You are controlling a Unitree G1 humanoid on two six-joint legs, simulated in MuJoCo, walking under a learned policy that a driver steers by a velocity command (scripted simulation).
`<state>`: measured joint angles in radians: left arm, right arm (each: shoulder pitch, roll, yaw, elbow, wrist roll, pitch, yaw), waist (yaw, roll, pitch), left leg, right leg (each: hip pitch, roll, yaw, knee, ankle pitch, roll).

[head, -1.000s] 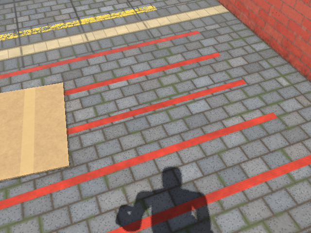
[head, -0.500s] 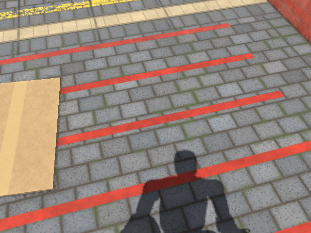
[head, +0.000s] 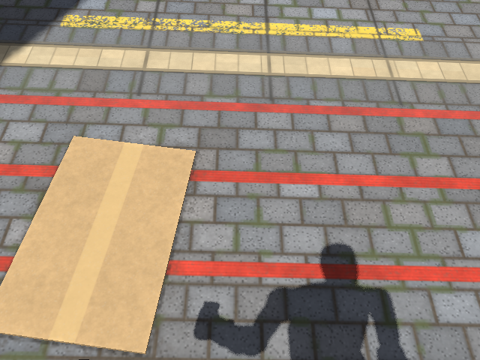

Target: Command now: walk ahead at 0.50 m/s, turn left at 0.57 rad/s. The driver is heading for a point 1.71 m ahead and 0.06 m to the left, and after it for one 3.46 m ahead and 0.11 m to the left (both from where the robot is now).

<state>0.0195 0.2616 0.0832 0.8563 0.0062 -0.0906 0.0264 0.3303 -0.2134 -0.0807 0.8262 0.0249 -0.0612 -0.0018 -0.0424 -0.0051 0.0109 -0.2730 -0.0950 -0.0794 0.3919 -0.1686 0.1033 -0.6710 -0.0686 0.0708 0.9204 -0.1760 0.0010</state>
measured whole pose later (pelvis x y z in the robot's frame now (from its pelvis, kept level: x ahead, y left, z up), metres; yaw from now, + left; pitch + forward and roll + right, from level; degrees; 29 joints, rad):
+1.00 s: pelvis +0.51 +0.09 +0.01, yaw +13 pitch +2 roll +1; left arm 0.16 0.30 0.07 0.87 -0.03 -0.04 -0.01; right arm 0.27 -0.24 -0.08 0.79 -0.02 -0.09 0.00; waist -0.03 -0.05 0.01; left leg -0.16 -0.02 0.12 0.28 -0.23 0.16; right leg -0.65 -0.11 0.04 1.03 -0.20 0.02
